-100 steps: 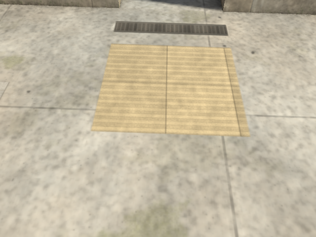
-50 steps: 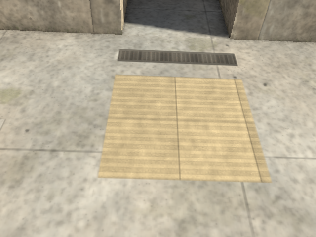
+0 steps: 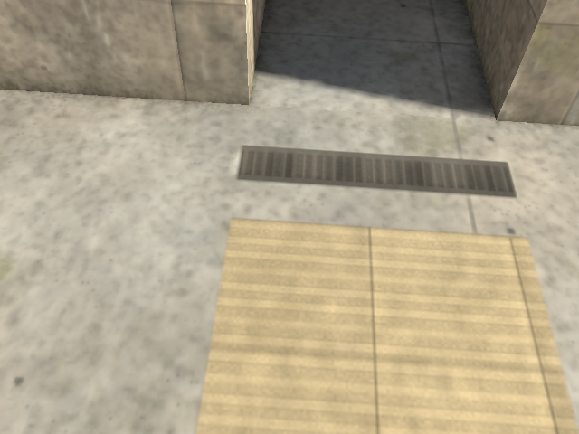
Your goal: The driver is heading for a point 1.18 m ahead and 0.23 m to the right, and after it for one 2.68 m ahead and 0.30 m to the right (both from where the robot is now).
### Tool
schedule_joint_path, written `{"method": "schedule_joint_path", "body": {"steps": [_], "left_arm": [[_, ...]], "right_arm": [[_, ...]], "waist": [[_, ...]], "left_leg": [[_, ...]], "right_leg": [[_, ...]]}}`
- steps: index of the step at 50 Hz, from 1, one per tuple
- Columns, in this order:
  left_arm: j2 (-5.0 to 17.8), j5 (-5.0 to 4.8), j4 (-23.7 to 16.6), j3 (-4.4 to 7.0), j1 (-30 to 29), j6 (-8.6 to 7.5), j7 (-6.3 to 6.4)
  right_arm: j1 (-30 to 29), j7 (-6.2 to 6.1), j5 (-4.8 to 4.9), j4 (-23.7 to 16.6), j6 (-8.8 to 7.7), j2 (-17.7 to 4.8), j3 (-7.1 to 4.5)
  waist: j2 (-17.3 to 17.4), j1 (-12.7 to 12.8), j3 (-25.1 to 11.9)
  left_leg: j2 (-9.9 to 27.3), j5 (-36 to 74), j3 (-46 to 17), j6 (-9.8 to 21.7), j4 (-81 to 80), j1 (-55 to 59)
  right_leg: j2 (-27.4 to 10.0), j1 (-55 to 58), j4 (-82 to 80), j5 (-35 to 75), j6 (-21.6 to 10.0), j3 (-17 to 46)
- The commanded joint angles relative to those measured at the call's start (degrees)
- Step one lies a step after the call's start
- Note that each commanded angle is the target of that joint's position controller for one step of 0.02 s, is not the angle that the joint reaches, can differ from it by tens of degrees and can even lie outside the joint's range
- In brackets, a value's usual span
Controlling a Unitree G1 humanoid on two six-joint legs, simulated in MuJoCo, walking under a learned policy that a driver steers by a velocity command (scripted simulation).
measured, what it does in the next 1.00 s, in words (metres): walks ahead: right foot, then left foot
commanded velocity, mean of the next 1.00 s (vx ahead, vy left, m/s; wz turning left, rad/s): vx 0.50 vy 0.00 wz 0.00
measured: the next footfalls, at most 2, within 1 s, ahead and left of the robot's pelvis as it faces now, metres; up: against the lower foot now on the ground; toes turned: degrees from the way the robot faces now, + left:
right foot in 0.46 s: +0.43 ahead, -0.15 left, +0.00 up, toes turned -3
left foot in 1.00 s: +0.75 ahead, +0.09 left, +0.00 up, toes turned +2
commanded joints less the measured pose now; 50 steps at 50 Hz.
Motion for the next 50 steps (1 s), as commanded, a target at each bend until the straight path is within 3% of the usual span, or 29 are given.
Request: {"method": "schedule_joint_path", "body": {"steps": [1, 3, 6, 8, 12, 17, 20, 21, 22, 23, 24, 25, 26, 27, 28, 30, 32, 34, 36, 40, 45, 47, 48, 49, 50], "left_arm": [[5.63, 0.37, -4.24, 1.64, -2.15, -0.85, 0.52], [3.27, 0.42, -3.94, 1.5, -0.91, 0.54, 0.57], [3.27, 1.08, -5.66, 1.71, -5.92, 1.26, 0.74], [3.0, 1.37, -6.82, 1.76, -9.59, 1.2, 0.53], [1.78, 1.03, -8.81, 1.16, -17.13, 0.79, -0.21], [1.97, 0.45, -11.63, 0.54, -24.36, 0.2, -1.65], [3.74, 0.28, -12.05, 1.02, -22.6, -0.39, -2.46], [5.11, 0.39, -11.16, 1.72, -18.81, -0.53, -2.44], [7.15, 0.59, -8.58, 2.97, -10.63, -0.53, -2.21], [10.69, 1.11, -5.58, 4.38, 0.53, -0.47, -1.71], [16.34, 1.78, -3.98, 5.76, 8.32, -0.03, -1.33], [12.39, 1.28, -3.86, 4.25, 8.39, 0.18, -1.39], [9.31, 0.81, -4.63, 3.26, 3.18, 0.04, -1.31], [7.1, 0.94, -6.06, 2.56, -1.94, -0.04, -1.24], [5.19, 1.49, -6.56, 1.94, -5.72, -0.19, -1.47], [3.22, 2.28, -6.31, 1.31, -7.91, -0.62, -1.83], [4.62, 2.0, -5.29, 1.6, -6.18, -0.92, -1.53], [6.41, 1.99, -4.46, 1.97, -4.0, -1.01, -0.72], [6.73, 1.81, -3.85, 1.96, -2.08, -0.73, -0.06], [7.1, 1.17, -2.73, 1.86, 1.71, -0.38, 0.4], [7.87, 0.71, -0.33, 2.29, 6.51, 0.93, 0.65], [8.62, 0.59, -0.15, 2.69, 6.02, 1.51, 0.87], [9.18, 0.59, -0.43, 2.88, 4.88, 1.74, 0.93], [9.21, 0.48, -0.79, 2.86, 3.36, 2.03, 0.95], [7.66, 0.74, -1.34, 2.25, 2.91, 2.19, 0.96]], "right_arm": [[4.1, 0.05, -1.03, -1.1, -0.62, -5.38, -1.01], [5.21, 0.11, -0.76, -0.18, -0.84, -5.33, -1.01], [8.09, -0.92, -0.58, 1.11, -0.84, -7.78, -1.62], [9.82, -1.55, -0.43, 1.78, -0.46, -7.9, -1.58], [13.25, -2.09, 0.08, 3.14, -0.15, -8.18, -1.5], [17.82, -2.32, 0.46, 5.75, 0.96, -8.72, -1.88], [16.79, -2.66, 0.68, 6.07, 1.76, -9.77, -2.44], [15.5, -2.71, 0.75, 5.78, 1.99, -10.32, -2.6], [14.27, -2.71, 0.8, 5.47, 2.28, -9.66, -2.32], [13.94, -2.71, 0.24, 4.42, 2.3, -8.05, -1.54], [20.4, -2.04, -0.25, 3.59, 1.19, -1.75, 0.37], [19.07, -1.65, 0.5, 4.22, -0.39, -2.9, 0.32], [13.66, -1.38, 2.15, 2.61, -1.33, -7.53, -0.99], [9.77, -1.61, 2.47, 1.59, -1.62, -8.15, -1.08], [7.89, -2.09, 1.77, 1.37, -1.33, -7.8, -1.43], [10.14, -2.59, 0.99, 1.88, 0.34, -5.65, -1.74], [10.21, -2.77, 0.76, 1.68, 1.36, -4.0, -1.61], [6.19, -2.91, 0.28, 0.13, 1.61, -4.58, -1.83], [2.4, -2.65, -0.02, -1.1, 1.47, -4.3, -1.78], [-5.59, -1.68, 0.41, -3.18, 1.06, -2.87, -0.95], [-12.61, 0.02, 0.98, -6.15, 0.5, -3.38, -0.3], [-11.52, 0.59, 1.09, -6.5, 0.15, -4.69, -0.58], [-8.77, 0.63, 1.05, -5.95, 0.02, -5.94, -1.09], [-2.75, 0.52, 0.84, -4.27, -0.05, -7.6, -2.04], [7.38, 0.12, 0.55, -1.12, -0.02, -10.6, -3.52]], "waist": [[4.96, -1.48, -5.8], [5.39, -0.16, -4.74], [3.89, -0.58, -1.82], [3.84, -1.33, -0.84], [4.38, -3.58, 1.09], [4.47, -5.59, 3.65], [5.93, -3.24, 2.08], [6.91, -0.9, -0.45], [6.55, 3.29, -5.12], [3.96, 7.32, -12.8], [-9.61, 5.65, -21.79], [-12.27, 5.99, -25.12], [-9.44, 5.49, -16.34], [-5.49, 3.96, -10.62], [-2.28, 2.07, -6.24], [-3.99, -1.37, -3.97], [-3.6, -2.15, -2.52], [-2.31, -1.66, -0.93], [-1.95, -0.8, -0.33], [-2.09, 1.74, 1.24], [-2.15, 3.55, 3.5], [-3.1, 1.94, 2.58], [-3.98, 0.09, 0.75], [-4.23, -3.46, -2.93], [-2.93, -7.6, -9.33]], "left_leg": [[15.34, 5.38, -20.51, 9.57, -17.1, 18.71], [14.33, 7.19, -17.13, 10.07, -19.93, 15.28], [14.12, 9.53, -13.78, 10.54, -22.69, 15.08], [13.29, 10.37, -11.45, 9.74, -23.39, 16.07], [11.29, 9.46, -6.99, 7.93, -24.11, 16.75], [14.43, 10.98, -6.76, 7.78, -20.97, 25.42], [16.13, 20.74, -6.79, 6.45, -16.19, 28.98], [15.55, 30.55, -5.95, 5.72, -12.01, 28.8], [13.01, 38.09, -3.8, 4.38, -2.99, 26.69], [10.01, 30.92, -1.71, 2.43, 11.56, 16.7], [0.32, 3.59, 0.01, -2.1, 35.22, -7.37], [-2.35, -23.79, -8.6, -1.71, 44.74, -15.69], [1.44, -21.45, -9.7, -0.5, 48.46, -21.36], [4.77, -15.94, -7.8, 0.18, 46.5, -21.14], [6.98, -11.58, -6.75, 0.08, 42.53, -18.56], [9.38, -7.43, -7.23, -0.03, 37.38, -11.55], [9.97, -5.3, -6.6, -0.82, 33.65, -11.29], [10.22, 0.06, -6.42, -2.04, 27.7, -15.23], [9.92, 6.68, -6.06, -2.74, 20.82, -17.18], [7.33, 15.53, -3.47, -2.72, 7.94, -14.56], [5.82, 11.27, -3.32, -1.32, 0.79, -16.73], [4.83, 6.93, -2.9, 0.16, -0.81, -13.84], [3.35, 4.89, -1.74, 1.05, -1.25, -8.99], [1.29, 4.92, 0.09, 2.33, -2.33, -0.11], [1.7, 6.66, -0.65, 4.29, -1.22, 14.77]], "right_leg": [[-7.02, -18.08, 2.54, 7.09, -1.04, 2.95], [-7.64, -15.71, -1.33, 8.56, -0.62, 2.5], [-8.0, -20.42, -9.29, 15.4, 0.9, 2.03], [-7.68, -22.2, -15.52, 21.6, 1.64, 1.68], [-5.43, -19.62, -27.52, 30.55, 1.81, -0.7], [-4.03, -21.46, -34.45, 27.21, 0.59, -1.35], [-2.41, -16.37, -36.79, 21.1, -1.54, -2.4], [-0.49, -9.86, -37.24, 19.8, -2.51, -4.05], [1.46, 1.42, -38.23, 20.74, -3.97, -5.62], [-3.74, 19.26, -35.65, 22.2, -6.91, 0.21], [-18.81, 42.47, -38.67, 13.9, -16.17, 26.27], [-21.85, 44.44, -47.78, 8.28, -17.64, 40.89], [-19.74, 37.53, -48.67, 5.82, -14.4, 32.92], [-17.6, 28.44, -49.92, 8.37, -12.37, 24.91], [-15.44, 19.41, -52.1, 12.28, -11.3, 19.26], [-12.43, 10.0, -55.64, 15.87, -10.1, 13.19], [-11.85, 7.16, -58.02, 19.12, -10.94, 9.96], [-11.88, 8.05, -59.23, 22.7, -11.29, 8.07], [-11.08, 9.79, -59.4, 25.5, -10.39, 5.74], [-9.28, 11.54, -59.77, 25.35, -8.55, 1.66], [-13.15, 21.46, -55.84, 27.16, -8.27, 2.19], [-14.57, 24.29, -52.78, 32.95, -7.29, 2.46], [-14.38, 24.71, -49.65, 40.9, -6.61, 1.97], [-12.74, 23.88, -42.78, 50.3, -5.53, 0.31], [-9.53, 18.29, -30.9, 50.96, -3.83, -2.0]]}}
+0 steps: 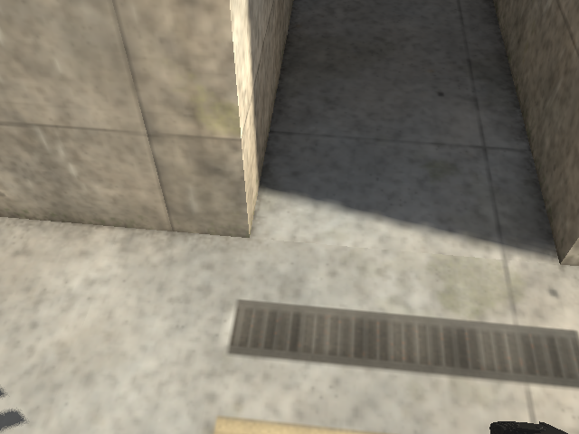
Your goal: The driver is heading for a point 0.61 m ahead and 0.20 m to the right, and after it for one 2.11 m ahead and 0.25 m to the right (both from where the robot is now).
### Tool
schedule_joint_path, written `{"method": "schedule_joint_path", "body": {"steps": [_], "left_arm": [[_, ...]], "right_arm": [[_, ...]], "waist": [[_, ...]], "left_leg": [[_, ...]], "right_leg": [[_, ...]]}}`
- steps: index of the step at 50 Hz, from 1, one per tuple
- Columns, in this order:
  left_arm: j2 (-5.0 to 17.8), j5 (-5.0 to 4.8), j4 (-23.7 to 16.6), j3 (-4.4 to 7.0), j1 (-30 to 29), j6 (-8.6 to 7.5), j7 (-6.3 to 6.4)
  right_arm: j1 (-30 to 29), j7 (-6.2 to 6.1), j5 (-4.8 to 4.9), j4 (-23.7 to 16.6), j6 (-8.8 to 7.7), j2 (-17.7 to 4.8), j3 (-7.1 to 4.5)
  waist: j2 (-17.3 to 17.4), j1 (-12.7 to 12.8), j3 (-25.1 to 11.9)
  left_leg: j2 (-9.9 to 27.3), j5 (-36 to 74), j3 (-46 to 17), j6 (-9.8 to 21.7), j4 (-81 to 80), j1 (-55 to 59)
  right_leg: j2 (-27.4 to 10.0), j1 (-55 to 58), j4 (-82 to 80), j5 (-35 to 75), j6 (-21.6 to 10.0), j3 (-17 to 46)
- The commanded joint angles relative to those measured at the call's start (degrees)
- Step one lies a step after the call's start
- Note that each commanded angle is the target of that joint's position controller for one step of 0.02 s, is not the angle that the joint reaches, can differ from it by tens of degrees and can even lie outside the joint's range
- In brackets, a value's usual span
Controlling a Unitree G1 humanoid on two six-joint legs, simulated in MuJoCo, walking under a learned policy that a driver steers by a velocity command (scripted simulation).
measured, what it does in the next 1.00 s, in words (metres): walks ahead, turning right: right foot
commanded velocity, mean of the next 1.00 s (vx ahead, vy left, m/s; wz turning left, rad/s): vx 0.44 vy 0.00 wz -0.40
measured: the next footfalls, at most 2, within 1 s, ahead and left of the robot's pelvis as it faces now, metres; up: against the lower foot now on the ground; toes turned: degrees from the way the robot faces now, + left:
right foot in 0.56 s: +0.47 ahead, -0.15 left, +0.00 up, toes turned -16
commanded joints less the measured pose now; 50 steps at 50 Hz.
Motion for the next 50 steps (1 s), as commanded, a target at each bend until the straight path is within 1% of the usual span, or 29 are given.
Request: {"method": "schedule_joint_path", "body": {"steps": [1, 2, 3, 4, 5, 6, 8, 11, 15, 22, 23, 26, 27, 28, 29, 30, 31, 32, 33, 34, 35, 38, 39, 42, 43, 45, 48, 49, 50], "left_arm": [[4.27, 0.9, -4.29, 0.0, 1.14, -0.5, 0.1], [-0.29, 0.86, -3.71, -1.53, 4.62, -1.94, -0.45], [5.86, -1.05, -4.15, 0.08, -0.39, -2.99, -0.78], [7.65, -2.17, -5.74, 0.53, -5.25, -3.5, -0.75], [7.44, -1.8, -5.97, 0.71, -7.57, -3.42, -0.32], [6.7, -1.29, -5.76, 1.16, -7.64, -2.72, 0.02], [3.91, -1.29, -4.88, 1.18, -4.78, -0.89, 0.05], [3.15, -1.05, -5.99, 1.43, -7.18, 0.45, 0.23], [2.97, -0.31, -8.05, 1.62, -12.34, 0.13, -0.63], [0.87, 0.11, -14.94, -0.37, -27.5, -0.28, -3.35], [1.89, 0.11, -15.43, -0.11, -27.48, -0.31, -3.9], [5.16, -0.43, -16.46, 1.17, -23.33, -0.45, -5.57], [7.83, -1.04, -15.32, 2.28, -17.22, -0.52, -5.29], [10.95, -1.27, -12.45, 4.13, -6.72, -0.65, -4.59], [16.15, -0.81, -9.98, 5.92, 2.02, -0.09, -3.07], [19.83, -0.15, -12.36, 6.25, -2.72, 0.57, -1.95], [15.61, 1.13, -12.86, 4.89, 0.28, 0.35, -1.65], [12.36, 1.72, -13.73, 4.14, -1.26, -0.18, -1.3], [10.1, 0.99, -14.55, 3.47, -5.33, -0.74, -1.68], [8.83, 0.68, -15.98, 2.92, -9.68, -1.12, -1.73], [7.7, -0.01, -16.76, 2.34, -12.3, -1.06, -1.46], [11.17, 0.32, -18.01, 2.95, -13.92, -0.96, -0.16], [12.16, 0.73, -17.43, 3.13, -12.84, -1.16, 0.09], [13.5, -0.15, -16.98, 3.62, -9.67, 0.97, 0.57], [12.21, -0.25, -17.0, 3.23, -8.88, 2.14, 0.78], [10.55, -0.02, -16.33, 2.43, -6.64, 3.53, 1.28], [9.0, 1.42, -15.42, 1.21, -5.14, 2.79, 1.88], [9.15, 1.43, -14.55, 1.01, -5.25, 2.4, 2.13], [7.13, 1.37, -13.53, 0.19, -5.25, 2.09, 2.49]], "right_arm": [[23.34, -0.83, -1.33, 3.24, -0.51, -16.08, -5.21], [25.75, -0.52, -0.73, 4.16, -0.26, -16.16, -4.86], [23.84, -0.68, -0.36, 3.8, -0.36, -11.38, -3.45], [18.52, -0.98, -0.38, 2.65, -0.51, -9.6, -2.86], [14.18, -1.02, -0.96, 1.87, -0.71, -8.04, -2.32], [11.56, -0.89, -1.52, 1.74, -1.04, -6.16, -1.82], [10.5, -0.76, -2.05, 2.46, -1.43, -4.67, -1.49], [12.2, -1.65, -2.23, 3.74, -1.82, -6.8, -2.08], [13.42, -2.86, -2.3, 4.26, -1.59, -7.6, -2.2], [19.85, -4.41, -0.85, 6.28, -0.04, -10.09, -2.72], [19.75, -4.2, -1.45, 6.19, 0.71, -10.7, -2.86], [17.91, -4.96, -1.37, 4.67, 2.76, -12.52, -2.97], [17.79, -5.34, -1.53, 4.2, 3.37, -13.19, -2.98], [16.51, -5.57, -1.16, 3.82, 3.91, -12.93, -2.81], [17.31, -5.2, -1.97, 2.09, 3.0, -10.31, -1.65], [19.31, -4.06, -2.27, -1.58, -0.24, -3.81, 0.24], [15.32, -2.61, 0.9, -2.26, -3.76, -8.59, -0.5], [9.13, -1.62, 2.21, -4.26, -5.17, -9.92, -0.41], [9.31, -1.51, 0.9, -3.96, -5.2, -9.04, -0.22], [9.0, -2.0, -1.09, -3.68, -4.37, -9.44, -0.58], [10.39, -2.25, -1.95, -2.73, -3.22, -9.16, -0.94], [10.72, -3.02, -2.79, -3.43, -1.24, -10.03, -1.4], [9.89, -3.44, -2.46, -3.75, -1.03, -9.22, -1.16], [3.62, -3.64, -2.18, -6.52, -0.6, -6.4, 0.2], [0.45, -3.3, -1.94, -7.49, -0.71, -5.09, 0.67], [-1.94, -2.73, -1.14, -8.73, -0.79, -5.3, 0.83], [-0.41, -1.03, -2.7, -7.41, -1.98, -9.27, -0.05], [0.42, -0.76, -2.93, -7.26, -2.34, -9.86, -0.34], [2.9, -0.81, -3.0, -6.66, -2.6, -10.06, -0.4]], "waist": [[3.58, -10.9, -17.43], [14.96, -9.42, -23.77], [10.09, -10.72, -19.07], [7.27, -9.8, -11.15], [2.85, -8.04, -7.15], [2.46, -6.03, -4.1], [4.21, -3.58, -2.78], [2.82, -3.1, 0.15], [1.99, -3.89, 1.53], [-0.01, -8.59, 5.78], [0.8, -8.16, 5.5], [4.94, -3.85, 0.49], [7.51, -0.65, -2.83], [6.04, 4.22, -7.78], [-2.81, 6.57, -13.02], [-17.72, -0.7, -17.96], [-11.2, 3.58, -22.52], [-8.45, 4.37, -15.72], [-0.83, 0.88, -10.34], [0.9, -1.75, -7.66], [1.64, -4.7, -5.26], [-2.87, -6.89, -1.37], [-3.65, -6.56, -1.28], [-4.79, -3.56, -3.85], [-4.51, -1.76, -4.45], [-6.58, -0.39, -5.08], [-8.65, -0.25, -5.58], [-9.15, -1.2, -5.3], [-7.76, -3.2, -5.07]], "left_leg": [[12.59, -2.27, -17.84, 9.8, 1.72, 43.14], [20.85, -11.43, -41.1, 15.46, -7.45, 53.76], [19.25, -16.99, -38.73, 12.63, -9.65, 50.72], [18.05, -14.01, -30.05, 10.24, -10.94, 42.09], [16.27, -9.94, -23.8, 8.98, -12.93, 33.39], [14.36, -6.85, -18.62, 7.94, -15.16, 26.7], [12.55, -5.29, -12.77, 7.17, -18.62, 20.59], [12.46, -0.66, -6.64, 7.38, -21.38, 19.14], [11.08, 4.24, 1.0, 5.67, -22.12, 21.5], [13.91, 7.45, 7.07, 3.89, -20.55, 33.42], [14.27, 12.82, 8.56, 3.41, -18.08, 35.32], [14.71, 39.49, 10.47, 1.47, -6.95, 37.62], [14.23, 46.2, 11.13, 0.37, 1.6, 36.41], [11.58, 43.13, 12.3, -1.8, 14.01, 31.57], [9.08, 20.48, 12.11, -4.33, 32.35, 14.78], [-5.59, -29.54, 4.31, -8.44, 54.27, -12.16], [-3.59, -30.22, -8.09, -5.69, 58.09, -17.85], [-1.28, -26.87, -7.47, -4.55, 56.2, -21.85], [1.8, -22.13, -7.35, -4.08, 48.77, -18.67], [3.65, -19.53, -6.95, -4.69, 42.97, -12.96], [4.48, -19.11, -7.2, -5.14, 39.46, -8.65], [3.61, -16.42, -4.77, -7.56, 29.6, -3.92], [2.61, -13.84, -4.06, -8.12, 24.97, -2.11], [-1.9, -0.06, -2.09, -8.99, 11.71, 3.82], [-3.25, 4.12, -1.72, -8.41, 7.14, 3.6], [-4.02, 6.86, -2.41, -7.51, 2.9, 3.16], [-2.07, 8.32, -4.07, -4.33, -1.25, 1.95], [-2.06, 7.29, -3.34, -3.18, -2.49, 3.22], [-1.9, 8.95, -3.22, -2.26, -5.44, 8.11]], "right_leg": [[-5.24, -24.79, 37.86, 33.01, -3.43, -0.34], [3.15, -40.16, 52.11, -7.81, -1.66, 4.89], [-0.07, -46.54, 58.2, -8.33, -2.95, 10.66], [-2.93, -49.02, 58.08, -3.09, -3.81, 9.12], [-5.67, -46.6, 55.26, 2.28, -3.91, 8.14], [-7.47, -43.52, 52.04, 5.56, -3.88, 8.34], [-8.9, -38.5, 49.06, 8.38, -3.82, 9.04], [-8.92, -42.66, 44.68, 14.19, -2.84, 10.04], [-7.64, -45.59, 33.04, 26.44, -1.99, 9.53], [-5.68, -48.87, 16.64, 27.85, -2.86, 2.13], [-5.27, -48.23, 16.5, 25.48, -3.36, 1.31], [-0.5, -38.38, 17.52, 15.87, -6.21, -3.25], [1.48, -30.7, 17.41, 12.08, -7.56, -4.13], [3.52, -17.47, 12.44, 15.26, -9.74, -3.17], [-4.41, 1.29, 12.64, 15.26, -13.47, 10.85], [-17.65, 18.38, 3.14, 10.26, -25.96, 46.11], [-19.3, 22.55, -1.54, 10.27, -25.26, 50.17], [-17.75, 17.93, -0.75, 16.01, -23.33, 41.35], [-14.97, 7.51, -0.2, 21.33, -21.04, 33.32], [-13.02, -1.96, -1.19, 25.16, -19.62, 28.7], [-11.56, -9.21, -3.35, 24.64, -19.05, 27.08], [-9.47, -20.59, -4.73, 39.09, -18.11, 21.99], [-8.18, -22.77, -4.13, 43.06, -17.32, 19.35], [-3.2, -23.85, 0.25, 44.66, -13.23, 14.04], [-3.42, -22.52, 1.66, 44.02, -12.21, 15.02], [-4.52, -18.77, 2.96, 38.08, -10.87, 17.64], [-7.61, -10.27, 7.74, 39.22, -10.07, 20.1], [-7.93, -9.16, 9.83, 40.76, -9.59, 20.3], [-6.92, -10.51, 12.4, 40.9, -8.3, 19.61]]}}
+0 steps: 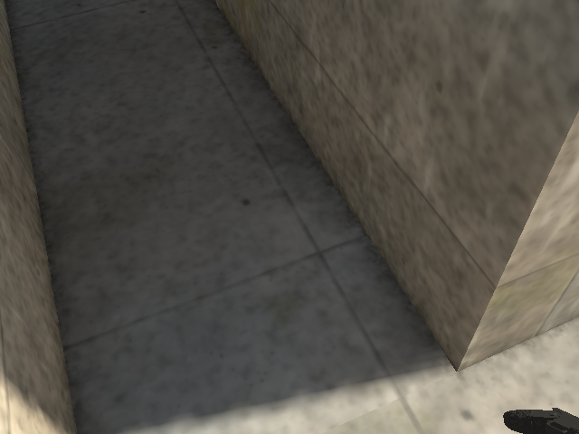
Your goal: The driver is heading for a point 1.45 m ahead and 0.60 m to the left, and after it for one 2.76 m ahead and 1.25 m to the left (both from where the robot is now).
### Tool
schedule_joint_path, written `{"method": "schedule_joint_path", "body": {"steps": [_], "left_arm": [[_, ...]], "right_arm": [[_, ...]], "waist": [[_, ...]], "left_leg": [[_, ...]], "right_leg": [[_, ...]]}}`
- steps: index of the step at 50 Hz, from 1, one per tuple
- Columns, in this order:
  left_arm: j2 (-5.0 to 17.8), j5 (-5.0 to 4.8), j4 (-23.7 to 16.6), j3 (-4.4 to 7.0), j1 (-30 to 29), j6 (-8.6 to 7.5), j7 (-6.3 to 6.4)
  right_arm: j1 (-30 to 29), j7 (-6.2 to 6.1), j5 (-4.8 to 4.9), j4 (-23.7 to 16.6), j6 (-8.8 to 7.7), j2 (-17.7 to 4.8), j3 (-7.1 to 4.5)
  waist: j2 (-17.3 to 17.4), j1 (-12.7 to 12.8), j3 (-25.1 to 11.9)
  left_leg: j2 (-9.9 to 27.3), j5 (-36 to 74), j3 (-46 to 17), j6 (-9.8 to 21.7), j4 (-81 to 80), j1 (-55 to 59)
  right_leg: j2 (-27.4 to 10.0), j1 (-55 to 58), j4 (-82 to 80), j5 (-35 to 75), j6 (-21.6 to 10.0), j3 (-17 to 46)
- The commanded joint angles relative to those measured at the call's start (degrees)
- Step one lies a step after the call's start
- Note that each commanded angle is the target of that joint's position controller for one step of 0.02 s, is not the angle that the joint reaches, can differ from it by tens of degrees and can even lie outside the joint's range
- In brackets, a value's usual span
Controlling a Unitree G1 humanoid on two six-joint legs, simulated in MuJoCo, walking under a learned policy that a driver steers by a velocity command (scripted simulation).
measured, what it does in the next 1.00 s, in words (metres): steps on the spot, turning left: left foot, then right foot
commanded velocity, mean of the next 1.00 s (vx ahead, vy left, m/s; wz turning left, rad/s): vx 0.04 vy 0.00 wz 0.42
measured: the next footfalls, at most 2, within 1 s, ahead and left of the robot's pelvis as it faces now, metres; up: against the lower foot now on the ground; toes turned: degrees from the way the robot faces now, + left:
left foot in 0.02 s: +0.19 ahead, +0.11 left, +0.00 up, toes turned -1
right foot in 0.44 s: +0.18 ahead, -0.12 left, +0.00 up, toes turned +18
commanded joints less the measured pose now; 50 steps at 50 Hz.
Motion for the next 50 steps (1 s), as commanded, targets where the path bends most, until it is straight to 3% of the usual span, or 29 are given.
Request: {"method": "schedule_joint_path", "body": {"steps": [1, 2, 3, 4, 5, 8, 10, 12, 14, 17, 21, 22, 23, 24, 26, 28, 29, 31, 35, 38, 39, 40, 41, 42, 43, 44, 46, 48, 50], "left_arm": [[4.61, 0.69, -0.19, -0.01, 3.04, -1.3, 0.89], [4.03, 1.24, 0.16, -0.51, 8.29, -1.93, 0.75], [4.23, 1.59, 1.04, -1.22, 12.32, -1.94, 0.19], [9.28, 1.83, 0.47, -0.34, 9.14, -1.25, 0.33], [10.5, 1.13, -1.07, 0.17, 4.24, -0.09, 0.23], [8.78, 1.69, -3.65, -0.29, -3.03, 1.57, 1.38], [7.22, 1.92, -4.79, -0.62, -2.2, 2.37, 1.51], [6.2, 1.16, -4.96, -0.9, -1.53, 2.92, 1.67], [4.55, 0.81, -4.56, -1.36, -1.95, 2.85, 1.35], [6.26, 0.38, -4.99, -0.67, -2.63, 1.61, 0.51], [8.04, 0.32, -4.5, 0.21, -0.07, -0.14, -0.39], [11.95, 1.48, -4.66, 1.27, 2.43, -0.13, -0.01], [15.83, 3.06, -4.86, 2.29, -0.04, 0.83, 0.39], [13.77, 4.41, -6.46, 1.7, -3.33, 0.57, 0.47], [8.88, 3.1, -8.54, 0.48, -8.74, 0.12, 1.15], [7.92, 1.86, -8.54, -0.18, -7.41, 0.02, 0.89], [7.79, 2.16, -8.75, -0.45, -7.21, -0.11, 1.03], [8.63, 2.46, -8.14, -0.36, -4.92, 0.6, 1.39], [13.32, 0.87, -8.55, 1.86, -4.2, 2.06, 2.05], [11.93, 0.02, -10.2, 1.78, -7.74, 3.68, 1.63], [9.63, -0.38, -9.66, 1.1, -6.32, 3.22, 1.29], [7.53, 0.05, -7.74, 0.76, -1.0, 1.78, 0.65], [2.73, 3.22, -10.73, -0.76, -1.08, 0.67, -0.44], [7.37, 1.67, -13.86, 0.67, -10.1, 0.16, -0.67], [9.25, -0.2, -14.54, 1.54, -13.41, 0.23, -0.45], [8.67, -0.16, -14.53, 1.57, -12.61, 0.55, -0.25], [8.04, 0.58, -14.15, 1.77, -9.9, 1.19, 0.99], [7.04, 0.77, -13.43, 1.48, -8.13, 2.29, 0.34], [5.36, 1.08, -13.35, 1.19, -8.28, 2.61, 1.04]], "right_arm": [[3.12, 0.27, -1.09, -2.62, -1.57, -8.04, -2.0], [4.54, 0.28, -2.14, -3.1, -1.59, -10.47, -2.11], [9.95, 0.31, -2.0, -0.69, -0.68, -9.32, -2.47], [12.01, 0.8, -0.19, 0.06, 0.23, -6.77, -1.79], [9.63, 0.97, 1.15, -0.84, 0.74, -7.72, -2.1], [4.04, 0.29, 0.36, -3.41, 2.11, -10.8, -3.37], [4.28, -0.74, 0.48, -4.17, 3.21, -8.66, -2.95], [4.65, -1.44, 1.17, -5.27, 4.22, -8.67, -3.35], [4.51, -1.8, 0.62, -7.14, 5.87, -10.48, -4.32], [7.16, -2.57, 0.97, -7.86, 7.44, -12.1, -5.29], [7.35, -2.99, 2.0, -9.16, 8.58, -10.55, -5.31], [8.99, -2.78, 1.26, -9.42, 8.36, -8.5, -4.62], [8.09, -1.78, 1.01, -11.52, 7.68, -5.47, -4.02], [9.09, -1.2, 0.05, -11.28, 6.71, -9.3, -4.85], [13.23, -0.92, 0.82, -7.54, 7.09, -11.29, -5.69], [13.26, -1.05, 1.34, -7.02, 7.75, -7.51, -4.29], [11.94, -0.74, 0.87, -8.44, 7.8, -8.34, -3.98], [8.71, -0.17, 1.93, -10.71, 7.49, -8.07, -3.65], [7.96, 1.49, 2.94, -11.48, 5.81, -6.61, -2.78], [11.84, 0.55, 1.86, -9.8, 6.28, -7.22, -3.0], [13.63, -0.1, 1.09, -9.18, 6.75, -7.46, -2.98], [16.0, -1.04, 1.07, -9.0, 6.94, -9.42, -4.02], [16.69, -2.33, 0.85, -11.3, 7.51, -17.85, -5.54], [17.7, -0.99, -1.29, -13.04, 7.11, -17.6, -5.04], [16.6, -0.46, -1.71, -12.37, 6.45, -15.96, -4.63], [13.85, -1.01, -0.54, -11.95, 6.32, -14.66, -4.55], [10.37, -2.76, 0.74, -11.85, 6.81, -11.63, -3.28], [8.89, -3.96, 0.21, -12.4, 7.54, -9.31, -1.93], [10.78, -3.52, 0.35, -10.97, 7.06, -8.13, -1.48]], "waist": [[-6.84, -3.54, -7.56], [1.2, -1.51, -12.73], [10.83, -3.22, -20.42], [8.12, -4.58, -21.19], [3.4, -5.15, -15.61], [0.24, -3.36, -5.73], [2.56, -1.91, -6.1], [4.56, -1.61, -8.05], [4.3, -2.22, -9.53], [6.27, -3.2, -8.11], [7.13, -1.79, -7.11], [1.28, -1.67, -7.74], [-14.84, -3.58, -4.79], [-16.38, -4.27, -4.71], [-9.55, -5.82, -3.93], [-8.53, -4.28, -2.38], [-9.63, -3.23, -2.76], [-11.74, -1.29, -3.04], [-14.83, -0.22, -4.43], [-13.98, -2.7, -4.53], [-11.49, -3.18, -4.19], [-3.19, -3.81, -3.66], [16.72, -1.98, -4.7], [8.79, -7.9, -9.99], [4.16, -7.64, -6.26], [3.39, -5.86, -3.08], [3.51, -3.01, -3.82], [3.17, -1.36, -6.69], [2.58, -2.62, -7.22]], "left_leg": [[3.18, 14.95, -1.76, 3.69, -1.75, 15.83], [10.38, 35.51, -9.98, 9.32, 3.38, 29.27], [19.26, 37.67, -22.75, 18.8, 1.74, 39.78], [20.24, 23.62, -30.59, 21.53, -2.56, 39.1], [18.92, 8.77, -30.57, 19.62, -3.64, 34.95], [13.69, -7.23, -25.92, 16.31, -9.66, 19.21], [11.07, -6.95, -22.73, 14.51, -10.21, 15.71], [9.37, -6.0, -20.62, 13.37, -9.21, 15.96], [7.85, -9.97, -20.54, 12.64, -8.87, 14.32], [7.76, -16.34, -22.99, 11.67, -9.65, 12.78], [3.46, -25.37, -22.25, 7.94, -5.65, 8.0], [0.41, -34.13, -17.96, 4.88, 1.7, 1.29], [-8.84, -39.11, -5.22, 1.89, 17.54, -8.4], [-4.5, -38.79, -6.53, -0.41, 32.23, -8.76], [-2.94, -32.49, -5.64, -2.23, 42.96, -9.3], [-1.75, -29.31, -2.81, -3.73, 47.88, -11.39], [-2.05, -28.63, -1.06, -5.08, 48.02, -9.65], [-0.17, -27.98, 0.64, -6.37, 39.49, -9.23], [1.03, -28.25, 4.56, -6.17, 21.56, 2.15], [-0.19, -21.43, 7.69, -3.68, 8.89, 10.22], [-1.57, -18.88, 7.3, -1.92, 1.6, 15.99], [0.46, -11.48, 0.97, 0.08, -3.1, 23.52], [18.84, 13.1, -25.31, 8.65, -2.53, 32.39], [25.72, 12.6, -33.24, 19.29, -6.38, 26.76], [22.22, 7.59, -27.96, 19.31, -6.82, 25.79], [18.61, 3.88, -23.06, 16.11, -6.19, 24.35], [14.25, 6.41, -17.06, 13.03, -4.75, 19.25], [13.78, 9.56, -14.69, 13.21, -3.31, 19.4], [13.56, 6.47, -14.05, 13.09, -2.74, 20.05]], "right_leg": [[-11.1, -0.02, 7.06, 35.04, -1.93, 4.19], [-7.3, -7.82, 16.4, 19.65, 0.87, 1.81], [-3.68, -15.49, 30.99, -6.31, 4.95, -2.93], [-3.28, -20.18, 38.16, -14.71, 6.91, -3.05], [-4.84, -23.65, 43.08, -13.93, 8.02, -2.57], [-6.2, -26.15, 42.23, -6.94, 8.16, -3.38], [-6.08, -22.83, 35.04, -6.1, 7.69, -3.44], [-5.53, -20.08, 26.59, -5.85, 8.43, -4.67], [-4.77, -16.11, 20.19, -3.86, 8.87, -5.58], [-4.21, -13.3, 12.35, 1.57, 8.86, -5.36], [-6.13, -2.7, -4.94, 8.24, 5.73, -5.29], [-16.18, 3.13, -8.75, 4.46, 1.45, 2.82], [-27.27, 1.27, -13.73, 4.53, -6.55, 18.08], [-30.67, -2.67, -13.67, 11.38, -10.76, 21.92], [-24.88, -2.65, -9.75, 20.41, -6.84, 8.5], [-22.08, -1.66, -8.12, 27.21, -5.61, 1.65], [-21.28, -2.32, -8.2, 30.59, -6.95, -0.8], [-21.08, 1.93, -7.67, 28.58, -7.35, -2.95], [-22.72, 2.14, -6.85, 26.47, -7.42, -4.89], [-23.52, -0.13, -2.66, 26.72, -5.35, -6.28], [-22.32, -2.78, 0.99, 21.48, -2.71, -8.68], [-19.38, -9.72, 10.33, 9.49, 1.81, -12.74], [-12.14, -27.95, 33.63, -19.48, 8.06, -16.67], [-7.65, -31.93, 42.06, -20.05, 8.62, -6.24], [-8.35, -34.03, 45.95, -15.72, 7.88, -4.88], [-9.02, -35.53, 45.23, -10.61, 7.33, -4.92], [-8.88, -28.29, 44.33, -4.11, 9.47, -3.93], [-7.57, -25.86, 44.63, 0.62, 10.83, -4.8], [-7.67, -25.55, 40.68, 2.0, 11.36, -4.2]]}}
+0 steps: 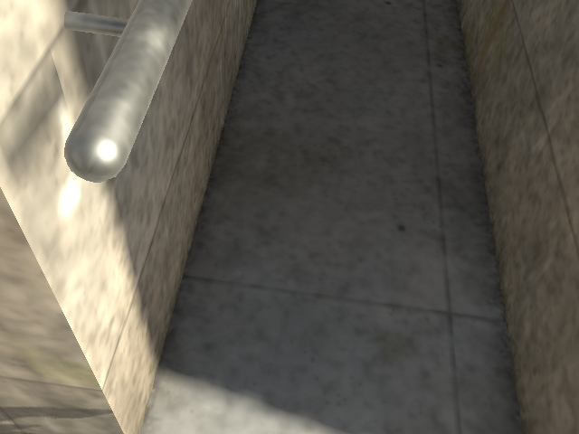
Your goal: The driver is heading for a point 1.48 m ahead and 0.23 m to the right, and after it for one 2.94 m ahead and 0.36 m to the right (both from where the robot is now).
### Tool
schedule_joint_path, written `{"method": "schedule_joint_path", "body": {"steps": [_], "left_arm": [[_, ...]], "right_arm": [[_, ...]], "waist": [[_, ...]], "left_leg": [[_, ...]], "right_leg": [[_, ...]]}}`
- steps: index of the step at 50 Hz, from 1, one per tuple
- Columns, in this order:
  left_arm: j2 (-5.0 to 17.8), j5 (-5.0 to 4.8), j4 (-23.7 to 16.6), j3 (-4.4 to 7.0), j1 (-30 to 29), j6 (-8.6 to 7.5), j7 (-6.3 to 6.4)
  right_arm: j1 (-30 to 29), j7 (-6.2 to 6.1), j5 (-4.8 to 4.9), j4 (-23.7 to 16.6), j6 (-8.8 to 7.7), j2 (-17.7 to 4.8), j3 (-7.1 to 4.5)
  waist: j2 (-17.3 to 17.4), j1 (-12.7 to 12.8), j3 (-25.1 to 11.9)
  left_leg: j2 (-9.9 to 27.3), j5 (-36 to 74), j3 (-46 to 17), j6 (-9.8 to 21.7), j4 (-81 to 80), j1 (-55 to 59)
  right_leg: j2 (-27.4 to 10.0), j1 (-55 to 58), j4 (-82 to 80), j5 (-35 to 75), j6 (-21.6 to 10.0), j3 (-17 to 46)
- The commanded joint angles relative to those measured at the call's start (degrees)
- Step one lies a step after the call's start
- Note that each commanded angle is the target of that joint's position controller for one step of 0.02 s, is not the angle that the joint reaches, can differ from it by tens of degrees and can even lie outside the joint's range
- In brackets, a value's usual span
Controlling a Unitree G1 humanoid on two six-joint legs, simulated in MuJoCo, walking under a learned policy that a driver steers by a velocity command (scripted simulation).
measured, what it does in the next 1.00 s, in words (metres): steps on the spot: right foot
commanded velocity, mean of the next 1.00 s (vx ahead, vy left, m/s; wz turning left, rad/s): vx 0.03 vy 0.00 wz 0.09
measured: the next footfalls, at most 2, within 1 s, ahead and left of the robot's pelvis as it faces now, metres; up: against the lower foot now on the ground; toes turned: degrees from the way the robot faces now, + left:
right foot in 0.22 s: +0.06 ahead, -0.17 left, +0.00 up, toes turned +4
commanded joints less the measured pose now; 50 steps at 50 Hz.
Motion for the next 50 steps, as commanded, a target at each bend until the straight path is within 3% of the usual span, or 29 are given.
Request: {"method": "schedule_joint_path", "body": {"steps": [1, 3, 4, 8, 10, 11, 12, 13, 14, 15, 16, 21, 22, 23, 27, 29, 34, 40, 41, 43, 44, 46, 47, 48, 49, 50], "left_arm": [[2.13, 0.33, -3.93, 0.74, -0.04, 0.03, 0.82], [1.61, -0.03, -4.88, 0.69, -1.49, 0.16, 0.97], [2.16, -0.47, -4.52, 0.68, -1.06, -0.1, 0.29], [2.03, -1.11, -4.13, 0.97, -1.73, -1.17, -1.47], [0.84, -0.45, -2.69, 0.84, 0.71, -1.85, -2.0], [1.51, 0.39, -2.55, 0.76, 1.07, -2.17, -2.02], [3.91, 1.15, -2.81, 1.0, 2.69, -2.36, -1.89], [6.3, 0.58, -2.4, 1.68, 1.47, -2.23, -1.97], [2.35, 0.0, -2.72, 0.92, 0.81, -2.25, -2.36], [1.18, 0.32, -2.57, 0.4, 0.32, -2.33, -2.49], [1.54, 0.6, -2.51, 0.3, -0.09, -2.48, -2.46], [-0.15, 0.26, -1.29, -0.57, 2.04, -4.01, -1.88], [-0.83, 0.33, -1.6, -0.8, 1.73, -4.13, -1.73], [0.02, 0.34, -1.84, -0.78, 0.97, -4.18, -1.31], [-0.02, 0.09, -1.52, -1.05, 1.89, -3.65, -0.4], [0.29, 0.07, -1.51, -0.91, 2.56, -3.94, -0.7], [-0.8, -0.04, -0.25, -1.37, 2.67, -3.48, -1.93], [-0.68, -0.08, 1.5, -1.51, 2.51, -3.36, -2.1], [-0.13, 0.16, 1.38, -1.53, 2.33, -3.71, -2.66], [1.07, 0.0, 1.96, -1.08, 3.52, -3.99, -3.1], [2.33, -0.32, 1.81, -0.65, 3.41, -3.93, -3.1], [4.32, -0.95, 2.04, -0.17, 4.3, -4.13, -2.75], [5.36, -1.79, 2.96, 0.32, 6.49, -4.27, -1.96], [6.27, -1.86, 3.38, 0.55, 7.32, -4.68, -1.53], [6.88, -1.79, 3.73, 0.82, 7.06, -4.39, -1.28], [5.43, -1.7, 1.89, 0.56, 4.22, -4.42, -1.1]], "right_arm": [[0.31, -0.08, 0.17, -2.36, -1.01, -7.0, -1.65], [0.53, 0.22, -0.09, -1.33, -1.34, -6.75, -1.73], [-0.89, 0.5, -0.67, -1.41, -0.86, -7.7, -2.05], [-0.74, 0.93, -0.61, -0.3, -0.38, -7.95, -2.34], [-1.84, 1.04, -0.04, 0.53, -0.58, -6.02, -1.58], [0.38, 1.17, -0.61, 1.53, -1.15, -5.11, -1.25], [2.03, 1.5, -1.71, 2.24, -2.01, -4.22, -0.98], [4.83, 1.88, -1.06, 2.57, -2.68, -4.8, -1.26], [1.34, 1.96, -1.35, 3.22, -2.93, -4.81, -0.97], [-1.36, 1.97, -1.08, 2.99, -2.78, -4.61, -0.98], [-1.82, 1.67, -0.88, 3.29, -2.39, -3.84, -0.76], [1.13, 0.33, -1.15, 6.41, -1.35, -3.26, -0.42], [1.72, 0.01, -0.97, 7.45, -1.68, -3.2, -0.54], [0.31, -0.25, -0.97, 7.77, -2.4, -4.41, -0.8], [0.76, 0.01, -0.42, 10.66, -3.86, -3.65, -0.71], [1.01, 0.63, -0.1, 11.45, -3.67, -3.44, -0.68], [1.61, 0.37, -0.18, 12.78, -3.1, -4.11, -0.93], [1.6, -0.12, -0.21, 14.32, -2.83, -4.36, -0.87], [1.9, -0.34, -0.5, 14.43, -2.3, -5.04, -1.05], [3.67, -0.92, -0.21, 15.19, -1.8, -4.39, -1.1], [3.45, -1.04, 0.27, 15.13, -1.99, -4.61, -1.28], [0.57, -0.78, 0.58, 13.21, -2.93, -4.61, -1.34], [-2.24, -0.44, 1.14, 11.92, -4.3, -3.81, -1.08], [-3.44, 0.09, 1.73, 11.07, -5.44, -3.77, -1.15], [-2.7, 0.27, 1.55, 11.17, -6.17, -2.44, -0.78], [-1.04, 0.49, 1.79, 11.93, -6.76, -2.51, -0.61]], "waist": [[8.55, -0.09, -9.08], [11.11, -0.69, -7.3], [13.65, -0.73, -5.65], [14.78, -2.55, -2.8], [12.42, -0.59, -2.13], [10.54, -0.9, -3.15], [6.35, -1.39, -6.27], [-0.58, -4.57, -8.3], [-0.25, -1.81, -8.48], [-0.82, -1.27, -6.49], [-1.64, -1.57, -5.76], [-1.76, -2.09, -2.85], [-1.26, -1.97, -2.66], [-0.4, -1.7, -1.23], [1.41, -1.19, -2.18], [2.87, -1.12, -2.04], [2.38, -1.29, -3.6], [2.43, -1.45, -3.45], [2.01, -1.81, -3.37], [-0.09, -1.71, -4.45], [-2.15, -1.28, -2.61], [-6.8, -0.71, 2.76], [-6.93, 0.95, 4.77], [-6.9, 1.1, 6.31], [-6.95, 0.89, 6.11], [-5.69, -0.54, 5.07]], "left_leg": [[14.19, 21.13, -11.91, 10.0, -6.73, 7.98], [13.93, 13.29, -13.14, 9.77, -7.91, 7.1], [12.25, 9.08, -12.54, 9.68, -8.54, 5.33], [10.92, -6.42, -15.34, 8.77, -10.81, 1.08], [9.51, -6.01, -15.34, 6.32, -10.0, -0.7], [8.47, -3.57, -14.73, 3.86, -9.35, -1.79], [6.24, -4.26, -11.78, 0.97, -5.73, -3.87], [2.9, -5.81, -6.38, -1.68, -6.23, -1.9], [1.98, -4.03, -4.58, -3.65, -4.51, 2.91], [1.8, -2.89, -4.48, -3.73, -3.32, 3.39], [2.01, -2.32, -4.46, -3.41, -2.69, 3.95], [2.02, -0.54, -4.02, -4.12, -2.7, 3.15], [2.08, -0.62, -4.02, -4.34, -2.95, 2.93], [2.2, -0.32, -3.87, -4.42, -3.0, 1.57], [2.53, 1.74, -3.77, -5.44, -3.18, 1.52], [2.44, 3.56, -3.65, -5.91, -3.16, 1.7], [2.97, 6.84, -3.72, -6.61, -2.45, 3.03], [3.17, 7.31, -3.54, -6.89, -2.67, 3.95], [2.7, 6.92, -3.52, -6.58, -2.28, 4.31], [0.42, -3.87, -0.8, -5.93, -0.13, 4.26], [-1.06, -10.89, 1.66, -5.31, 3.0, 1.9], [-0.23, -12.33, 4.69, -4.42, 10.05, -5.82], [2.02, -11.81, 3.85, -4.05, 13.06, -8.42], [3.64, -12.62, 2.77, -3.3, 14.7, -11.18], [4.88, -15.53, 2.86, -2.39, 14.68, -12.09], [4.5, -16.13, 3.91, -1.26, 9.02, -7.09]], "right_leg": [[-1.47, -0.01, -4.2, 3.36, 0.9, 3.04], [-2.25, 1.86, -11.86, 3.25, 0.59, 3.05], [-2.21, 4.34, -17.51, 1.54, 0.36, 1.32], [-1.11, 14.32, -32.48, 0.38, -0.8, -1.91], [-0.73, 21.41, -46.31, 10.5, -2.22, -2.78], [-2.43, 25.75, -48.54, 16.81, -3.23, -0.94], [-7.83, 31.37, -46.41, 30.33, -5.15, 3.1], [-9.23, 28.92, -43.09, 27.62, -8.82, 3.54], [-7.48, 24.3, -45.18, 17.85, -9.44, 3.09], [-6.48, 21.83, -46.47, 13.32, -8.45, 2.73], [-5.91, 20.6, -46.97, 11.9, -7.55, 2.36], [-4.6, 19.26, -47.14, 8.4, -6.68, 1.33], [-4.41, 19.54, -47.04, 7.9, -6.4, 1.29], [-4.56, 19.37, -47.3, 8.1, -6.77, 2.18], [-4.31, 21.71, -46.77, 10.15, -7.49, 2.28], [-4.2, 22.26, -46.35, 11.53, -7.78, 2.41], [-3.61, 23.54, -45.62, 16.49, -8.68, 1.9], [-3.26, 23.11, -45.9, 17.0, -8.87, 1.68], [-3.13, 22.59, -45.35, 17.88, -9.21, 1.64], [-3.02, 21.7, -47.36, 2.35, -10.27, 2.2], [-4.21, 19.99, -49.67, -10.08, -11.93, 4.93], [-11.77, 18.27, -55.9, -23.0, -16.68, 15.83], [-15.4, 17.74, -58.61, -23.83, -18.75, 21.22], [-17.22, 18.69, -59.41, -20.94, -19.96, 23.71], [-17.73, 20.2, -58.38, -17.64, -19.97, 23.04], [-15.83, 18.74, -57.73, -12.92, -18.48, 19.17]]}}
